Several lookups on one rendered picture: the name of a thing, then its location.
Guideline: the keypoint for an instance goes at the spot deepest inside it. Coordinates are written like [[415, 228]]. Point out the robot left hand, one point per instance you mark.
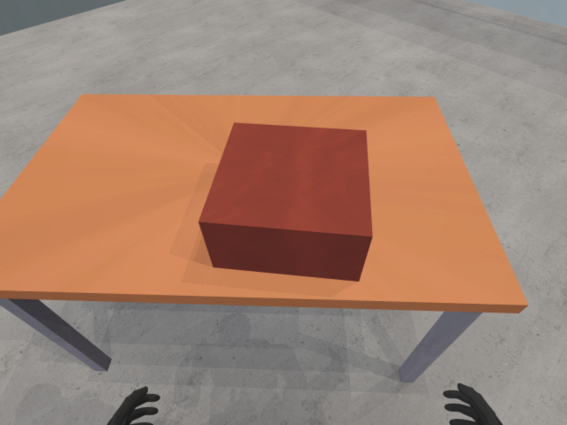
[[127, 412]]

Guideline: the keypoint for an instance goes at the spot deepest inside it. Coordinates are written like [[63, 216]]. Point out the carton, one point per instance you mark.
[[290, 200]]

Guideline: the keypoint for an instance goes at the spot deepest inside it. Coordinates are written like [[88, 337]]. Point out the robot right hand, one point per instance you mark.
[[479, 410]]

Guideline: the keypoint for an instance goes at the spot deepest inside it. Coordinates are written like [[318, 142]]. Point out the table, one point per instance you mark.
[[108, 210]]

